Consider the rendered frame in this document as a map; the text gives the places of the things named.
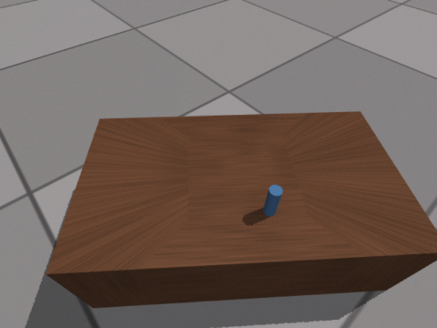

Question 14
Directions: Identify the can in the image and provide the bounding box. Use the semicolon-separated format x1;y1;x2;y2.
264;184;283;217

